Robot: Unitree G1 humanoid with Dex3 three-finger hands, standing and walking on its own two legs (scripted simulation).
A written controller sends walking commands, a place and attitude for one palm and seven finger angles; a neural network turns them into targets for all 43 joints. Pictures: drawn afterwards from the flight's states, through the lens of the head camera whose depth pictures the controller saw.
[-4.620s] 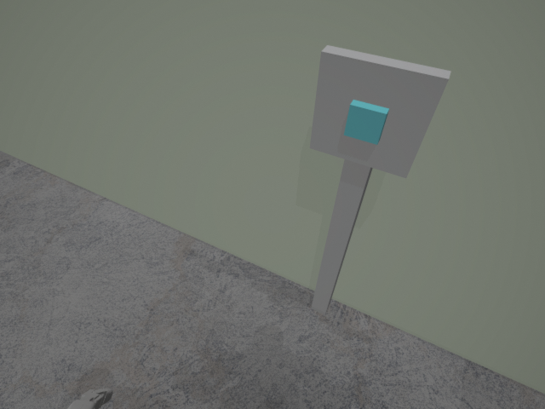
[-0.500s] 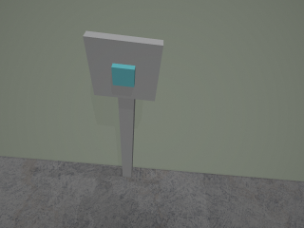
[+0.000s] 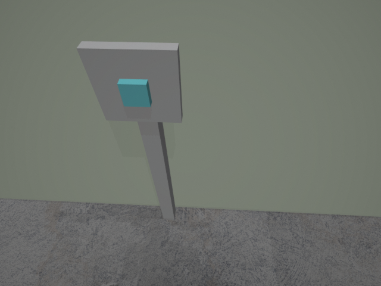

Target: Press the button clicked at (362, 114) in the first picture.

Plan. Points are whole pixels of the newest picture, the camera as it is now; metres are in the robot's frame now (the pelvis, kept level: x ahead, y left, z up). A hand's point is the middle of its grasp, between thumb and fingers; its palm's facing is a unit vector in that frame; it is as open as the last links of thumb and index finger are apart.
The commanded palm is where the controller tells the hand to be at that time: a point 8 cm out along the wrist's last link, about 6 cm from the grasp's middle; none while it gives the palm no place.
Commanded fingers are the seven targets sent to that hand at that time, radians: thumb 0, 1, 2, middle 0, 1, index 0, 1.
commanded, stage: come to a stop and stand still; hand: left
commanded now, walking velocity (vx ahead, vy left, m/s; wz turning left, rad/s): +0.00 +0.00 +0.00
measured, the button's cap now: (135, 92) +0.51 +0.16 +0.13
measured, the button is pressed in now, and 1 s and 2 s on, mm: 0 0 0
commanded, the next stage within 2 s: look again from close up in 0.02 s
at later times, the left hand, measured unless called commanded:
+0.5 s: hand out of the picture -0.04 +0.24 -0.16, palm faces +0.00 -0.97 -0.26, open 7.4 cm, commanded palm none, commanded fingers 0.00 0.90 0.90 -0.20 -0.30 -0.20 -0.30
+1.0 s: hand (107, 225) +0.22 +0.18 +0.03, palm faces +0.10 -0.99 -0.05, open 6.4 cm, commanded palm +0.12 +0.25 -0.03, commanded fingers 0.00 0.90 0.90 -0.61 -0.75 -0.61 -0.75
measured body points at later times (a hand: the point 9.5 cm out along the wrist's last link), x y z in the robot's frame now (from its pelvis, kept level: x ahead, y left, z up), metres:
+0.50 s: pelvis -0.01 +0.05 +0.00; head +0.00 +0.02 +0.45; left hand -0.03 +0.29 -0.14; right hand +0.02 -0.18 -0.16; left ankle -0.02 +0.13 -0.74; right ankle +0.01 -0.10 -0.74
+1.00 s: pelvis +0.00 +0.00 -0.02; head +0.01 -0.01 +0.43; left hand +0.21 +0.23 +0.03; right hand +0.15 -0.27 -0.10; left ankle -0.02 +0.13 -0.74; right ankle +0.01 -0.10 -0.74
